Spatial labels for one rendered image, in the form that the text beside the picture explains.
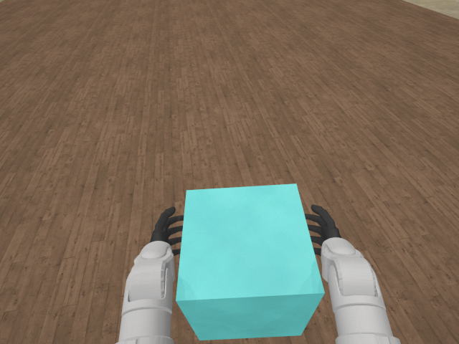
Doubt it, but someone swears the robot right forearm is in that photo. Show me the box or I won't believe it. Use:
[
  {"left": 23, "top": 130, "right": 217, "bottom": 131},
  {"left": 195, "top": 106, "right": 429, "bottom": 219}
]
[{"left": 321, "top": 237, "right": 401, "bottom": 344}]

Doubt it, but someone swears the robot right hand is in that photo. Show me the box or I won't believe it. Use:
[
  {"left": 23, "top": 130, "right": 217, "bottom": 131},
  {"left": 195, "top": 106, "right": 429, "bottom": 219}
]
[{"left": 305, "top": 204, "right": 341, "bottom": 256}]

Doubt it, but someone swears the robot left forearm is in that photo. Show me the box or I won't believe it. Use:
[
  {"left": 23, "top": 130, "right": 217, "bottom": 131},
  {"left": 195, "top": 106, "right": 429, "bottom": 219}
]
[{"left": 116, "top": 241, "right": 175, "bottom": 344}]

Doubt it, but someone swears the carton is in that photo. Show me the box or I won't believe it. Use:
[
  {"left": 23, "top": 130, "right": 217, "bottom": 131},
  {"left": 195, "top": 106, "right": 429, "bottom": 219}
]
[{"left": 176, "top": 183, "right": 325, "bottom": 340}]

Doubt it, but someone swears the robot left hand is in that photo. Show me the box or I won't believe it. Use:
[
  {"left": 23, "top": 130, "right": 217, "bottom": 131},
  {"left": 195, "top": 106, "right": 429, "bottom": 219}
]
[{"left": 150, "top": 207, "right": 184, "bottom": 256}]

